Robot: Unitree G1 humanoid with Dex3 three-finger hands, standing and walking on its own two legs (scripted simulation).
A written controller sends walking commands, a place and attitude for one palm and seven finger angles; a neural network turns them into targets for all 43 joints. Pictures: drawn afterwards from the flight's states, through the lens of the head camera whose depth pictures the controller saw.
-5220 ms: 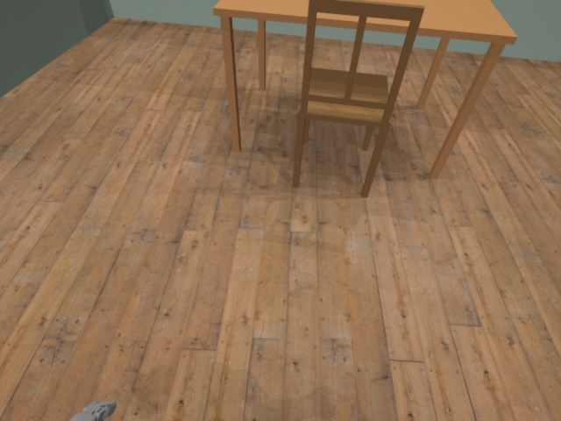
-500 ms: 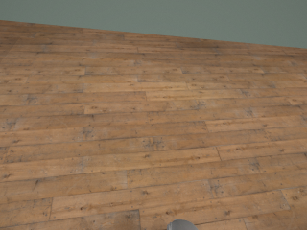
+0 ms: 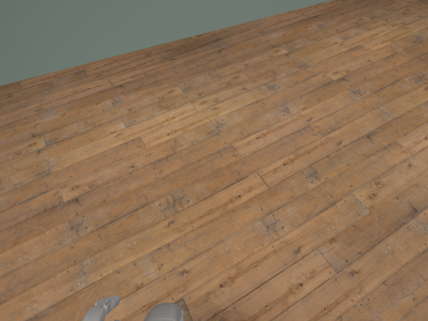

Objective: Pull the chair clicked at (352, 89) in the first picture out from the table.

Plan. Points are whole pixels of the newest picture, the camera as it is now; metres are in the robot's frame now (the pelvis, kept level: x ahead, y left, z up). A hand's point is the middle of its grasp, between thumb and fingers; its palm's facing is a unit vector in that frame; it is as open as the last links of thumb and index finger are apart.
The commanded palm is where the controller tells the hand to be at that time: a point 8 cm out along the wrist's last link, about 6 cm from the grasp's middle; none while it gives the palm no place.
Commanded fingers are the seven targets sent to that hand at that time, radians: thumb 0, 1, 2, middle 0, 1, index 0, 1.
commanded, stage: walk to a spot facing it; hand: left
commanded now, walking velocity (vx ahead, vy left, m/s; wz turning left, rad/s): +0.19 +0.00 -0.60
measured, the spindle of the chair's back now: out of the picture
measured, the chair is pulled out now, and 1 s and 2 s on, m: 0.00 0.00 0.00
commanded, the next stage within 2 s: turn to face it in 0.18 s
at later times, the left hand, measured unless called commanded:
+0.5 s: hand out of the picture +0.14 +0.24 -0.18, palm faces -0.12 -0.97 -0.19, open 7.4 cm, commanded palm none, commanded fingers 0.00 0.90 0.90 -0.20 -0.30 -0.20 -0.30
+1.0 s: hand (134, 315) +0.15 +0.18 -0.14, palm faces +0.14 -0.95 -0.26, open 7.3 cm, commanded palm none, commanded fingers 0.00 0.90 0.90 -0.20 -0.30 -0.20 -0.30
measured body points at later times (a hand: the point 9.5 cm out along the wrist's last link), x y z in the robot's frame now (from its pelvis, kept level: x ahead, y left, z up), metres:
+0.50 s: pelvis +0.07 +0.04 +0.01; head +0.09 +0.07 +0.45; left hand +0.15 +0.29 -0.16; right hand +0.10 -0.20 -0.12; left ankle +0.07 +0.15 -0.74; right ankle +0.02 -0.09 -0.69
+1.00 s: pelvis +0.07 -0.01 +0.00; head +0.10 -0.04 +0.45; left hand +0.14 +0.23 -0.12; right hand +0.13 -0.27 -0.16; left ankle +0.04 +0.14 -0.65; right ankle +0.06 -0.09 -0.74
